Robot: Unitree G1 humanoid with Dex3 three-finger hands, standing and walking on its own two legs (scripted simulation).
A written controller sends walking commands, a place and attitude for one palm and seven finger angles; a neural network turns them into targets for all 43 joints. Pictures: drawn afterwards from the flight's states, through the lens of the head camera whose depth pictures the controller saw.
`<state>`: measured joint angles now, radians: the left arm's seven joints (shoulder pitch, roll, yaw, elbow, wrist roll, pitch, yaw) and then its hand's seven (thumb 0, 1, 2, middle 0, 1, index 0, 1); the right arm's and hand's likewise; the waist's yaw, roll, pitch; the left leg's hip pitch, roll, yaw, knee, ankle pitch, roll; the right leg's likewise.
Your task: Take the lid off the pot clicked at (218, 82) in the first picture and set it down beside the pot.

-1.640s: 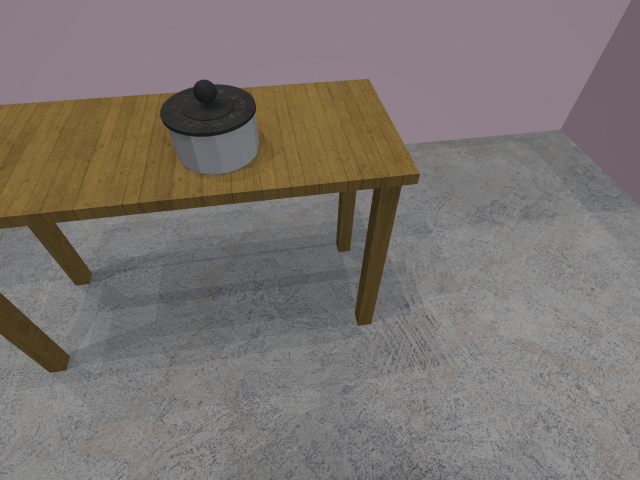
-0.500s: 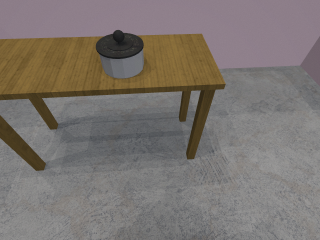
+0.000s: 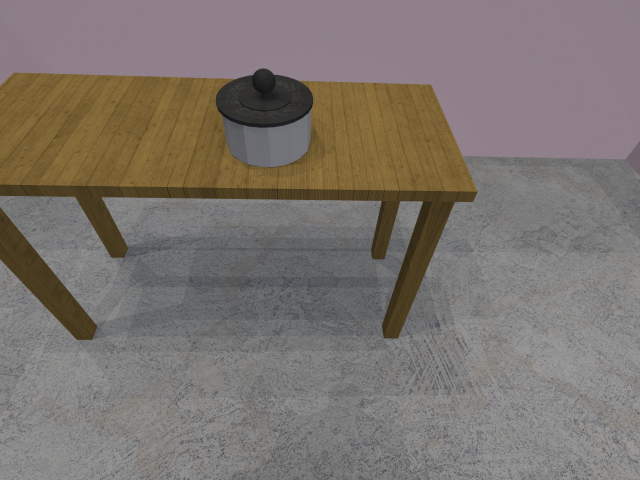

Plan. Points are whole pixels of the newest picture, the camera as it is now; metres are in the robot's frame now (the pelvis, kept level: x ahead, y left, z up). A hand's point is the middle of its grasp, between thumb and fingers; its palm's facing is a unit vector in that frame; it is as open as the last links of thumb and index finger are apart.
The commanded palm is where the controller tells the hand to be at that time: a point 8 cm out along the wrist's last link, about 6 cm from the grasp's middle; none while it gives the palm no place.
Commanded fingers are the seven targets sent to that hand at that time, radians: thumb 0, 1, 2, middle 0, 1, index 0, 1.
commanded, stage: take the last steps up to it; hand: left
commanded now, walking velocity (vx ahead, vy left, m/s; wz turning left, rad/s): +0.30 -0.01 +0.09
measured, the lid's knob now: (263, 81) +0.80 +0.16 +0.09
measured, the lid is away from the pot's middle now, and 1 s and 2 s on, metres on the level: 0.00 0.00 0.00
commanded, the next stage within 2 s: come to a stop and stand still in 0.58 s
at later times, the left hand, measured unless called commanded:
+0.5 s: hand out of the picture +0.07 +0.13 -0.16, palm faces +0.16 -0.98 -0.15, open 7.4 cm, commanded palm none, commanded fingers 0.00 0.90 0.90 -0.20 -0.30 -0.20 -0.30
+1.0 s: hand (224, 336) +0.37 +0.18 -0.16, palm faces +0.09 -0.97 -0.24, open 7.3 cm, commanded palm none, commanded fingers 0.00 0.90 0.90 -0.20 -0.30 -0.20 -0.30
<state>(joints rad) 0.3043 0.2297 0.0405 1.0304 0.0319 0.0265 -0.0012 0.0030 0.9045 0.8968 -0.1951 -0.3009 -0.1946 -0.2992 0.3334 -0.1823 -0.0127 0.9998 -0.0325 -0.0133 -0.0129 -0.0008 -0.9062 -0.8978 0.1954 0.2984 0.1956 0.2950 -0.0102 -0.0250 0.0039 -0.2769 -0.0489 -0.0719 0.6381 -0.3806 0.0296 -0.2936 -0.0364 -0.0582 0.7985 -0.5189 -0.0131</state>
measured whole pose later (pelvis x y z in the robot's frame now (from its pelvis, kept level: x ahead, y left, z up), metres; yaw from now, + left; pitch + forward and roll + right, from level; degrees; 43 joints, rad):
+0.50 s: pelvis +0.19 +0.00 +0.00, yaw +4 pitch +0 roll +1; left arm 0.49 0.10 0.02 1.13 0.02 -0.05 0.01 0.00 0.90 0.90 -0.20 -0.30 -0.20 -0.30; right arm 0.10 -0.18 -0.03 0.98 -0.02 -0.06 0.01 0.00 -0.91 -0.90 0.19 0.30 0.19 0.29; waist 0.03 0.00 0.08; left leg -0.42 0.03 0.14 0.58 -0.14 0.06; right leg 0.03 -0.03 -0.08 0.47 -0.46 -0.01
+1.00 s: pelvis +0.31 -0.01 +0.01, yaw +5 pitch +0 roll +1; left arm 0.17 0.17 0.03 0.99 0.03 0.00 0.04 0.00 0.92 0.90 -0.20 -0.30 -0.20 -0.30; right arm 0.19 -0.20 -0.06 1.04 0.00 0.05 -0.04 0.00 -0.91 -0.90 0.19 0.30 0.19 0.29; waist 0.00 0.00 0.10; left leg -0.35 -0.02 0.03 0.95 -0.58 -0.03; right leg -0.33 -0.08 -0.07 0.58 -0.23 -0.01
